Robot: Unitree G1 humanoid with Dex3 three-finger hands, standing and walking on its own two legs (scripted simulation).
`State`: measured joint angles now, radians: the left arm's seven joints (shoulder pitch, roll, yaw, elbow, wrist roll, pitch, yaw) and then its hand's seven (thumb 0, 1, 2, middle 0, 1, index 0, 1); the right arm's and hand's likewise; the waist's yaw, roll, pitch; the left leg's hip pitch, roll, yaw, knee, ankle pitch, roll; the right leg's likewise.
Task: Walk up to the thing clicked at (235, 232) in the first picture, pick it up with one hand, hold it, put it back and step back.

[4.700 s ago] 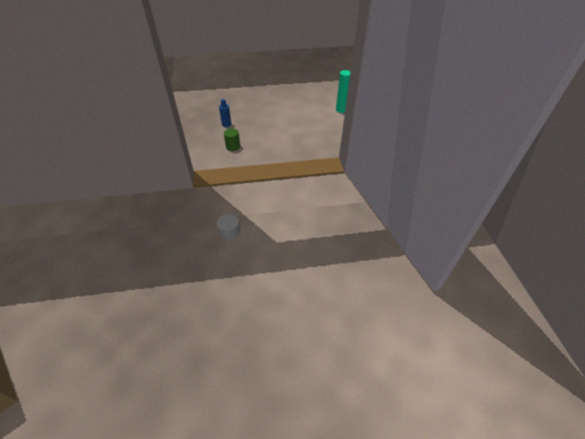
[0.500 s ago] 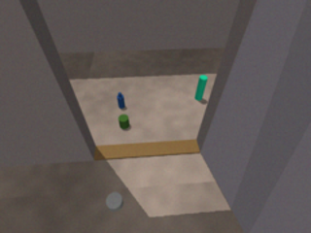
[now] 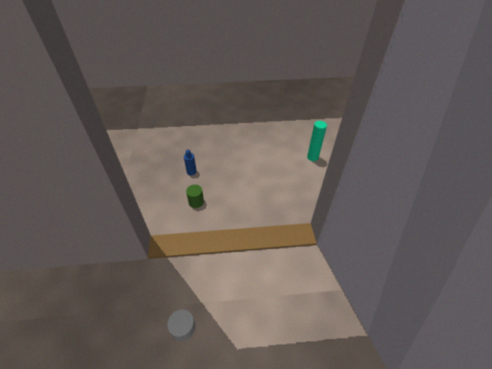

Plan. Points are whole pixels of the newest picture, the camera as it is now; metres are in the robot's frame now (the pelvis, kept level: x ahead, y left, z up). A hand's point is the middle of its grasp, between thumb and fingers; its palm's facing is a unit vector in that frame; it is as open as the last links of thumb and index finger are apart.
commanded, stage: stand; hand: left
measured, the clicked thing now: (181, 325) +0.42 +0.25 -0.75
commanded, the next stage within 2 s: none
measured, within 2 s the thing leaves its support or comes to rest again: neither
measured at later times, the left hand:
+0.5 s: hand out of the picture +0.08 +0.25 -0.16, palm faces -0.03 -0.94 -0.33, open 7.4 cm
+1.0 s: hand out of the picture +0.08 +0.24 -0.16, palm faces -0.03 -0.94 -0.34, open 7.4 cm
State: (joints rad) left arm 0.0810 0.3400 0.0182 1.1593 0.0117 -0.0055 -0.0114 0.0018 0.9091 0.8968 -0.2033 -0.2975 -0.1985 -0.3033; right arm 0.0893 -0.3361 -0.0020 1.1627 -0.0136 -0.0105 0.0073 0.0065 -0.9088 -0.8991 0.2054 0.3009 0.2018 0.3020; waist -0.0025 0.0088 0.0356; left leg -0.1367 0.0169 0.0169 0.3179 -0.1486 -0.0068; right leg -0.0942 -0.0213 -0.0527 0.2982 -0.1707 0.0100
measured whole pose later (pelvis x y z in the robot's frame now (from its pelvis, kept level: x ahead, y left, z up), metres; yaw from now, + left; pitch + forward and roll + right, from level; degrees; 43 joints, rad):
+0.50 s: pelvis +0.01 +0.00 +0.00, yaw +0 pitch -2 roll +0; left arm 0.11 0.34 0.00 1.15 0.01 -0.01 -0.01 0.00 0.91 0.90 -0.20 -0.30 -0.20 -0.30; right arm 0.09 -0.34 0.00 1.15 -0.01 -0.01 0.01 0.01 -0.91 -0.90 0.21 0.30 0.20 0.30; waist 0.00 0.00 0.04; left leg -0.12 0.02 0.02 0.30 -0.15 -0.01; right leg -0.09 -0.02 -0.05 0.30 -0.18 0.01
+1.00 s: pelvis +0.01 -0.01 +0.00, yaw +0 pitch -2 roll +0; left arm 0.11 0.35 0.00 1.13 0.01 -0.01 -0.01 0.00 0.91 0.90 -0.20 -0.30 -0.20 -0.30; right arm 0.11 -0.35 0.00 1.14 -0.01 -0.01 0.01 0.01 -0.91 -0.90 0.21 0.30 0.20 0.30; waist 0.00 0.00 0.04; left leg -0.11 0.03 0.02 0.30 -0.15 -0.02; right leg -0.08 -0.01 -0.05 0.30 -0.19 0.00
